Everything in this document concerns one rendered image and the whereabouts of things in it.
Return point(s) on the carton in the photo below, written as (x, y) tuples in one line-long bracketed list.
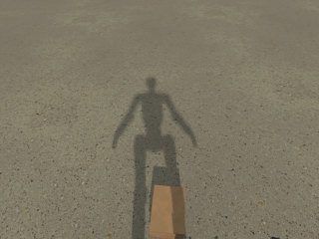
[(168, 212)]

